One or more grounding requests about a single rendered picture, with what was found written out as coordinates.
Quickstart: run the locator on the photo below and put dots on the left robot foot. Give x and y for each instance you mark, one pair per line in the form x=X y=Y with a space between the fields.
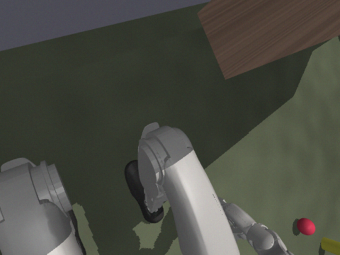
x=75 y=224

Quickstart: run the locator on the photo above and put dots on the right robot foot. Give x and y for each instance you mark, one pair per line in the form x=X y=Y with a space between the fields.
x=132 y=178

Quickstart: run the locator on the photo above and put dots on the right robot arm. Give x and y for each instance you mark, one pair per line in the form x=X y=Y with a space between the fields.
x=265 y=241

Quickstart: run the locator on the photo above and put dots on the right robot hand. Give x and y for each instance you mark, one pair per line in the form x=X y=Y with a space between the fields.
x=240 y=221

